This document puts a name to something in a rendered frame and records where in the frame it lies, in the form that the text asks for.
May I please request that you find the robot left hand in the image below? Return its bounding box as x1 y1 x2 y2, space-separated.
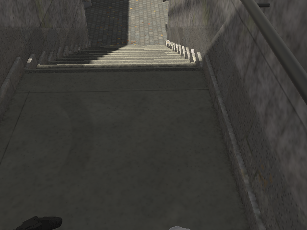
13 216 62 230

